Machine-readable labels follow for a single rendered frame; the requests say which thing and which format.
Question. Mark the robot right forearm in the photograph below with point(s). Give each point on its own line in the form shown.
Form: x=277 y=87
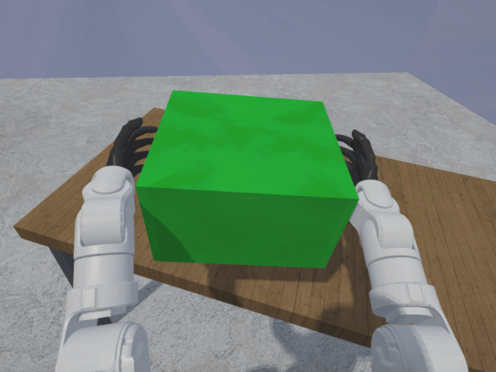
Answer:
x=400 y=292

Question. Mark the table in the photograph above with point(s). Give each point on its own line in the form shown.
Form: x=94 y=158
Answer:
x=453 y=217

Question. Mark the robot left hand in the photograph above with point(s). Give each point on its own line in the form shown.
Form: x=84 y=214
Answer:
x=123 y=152

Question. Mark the robot right hand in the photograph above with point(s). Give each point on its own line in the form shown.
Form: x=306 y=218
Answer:
x=363 y=166

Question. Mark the robot left forearm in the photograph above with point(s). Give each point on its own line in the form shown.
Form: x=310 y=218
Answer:
x=104 y=246

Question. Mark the robot right upper arm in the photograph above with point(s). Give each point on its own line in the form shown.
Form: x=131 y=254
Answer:
x=415 y=348

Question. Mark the carton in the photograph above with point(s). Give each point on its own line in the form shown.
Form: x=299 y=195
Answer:
x=246 y=180

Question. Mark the robot left upper arm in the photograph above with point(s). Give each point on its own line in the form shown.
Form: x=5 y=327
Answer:
x=116 y=347

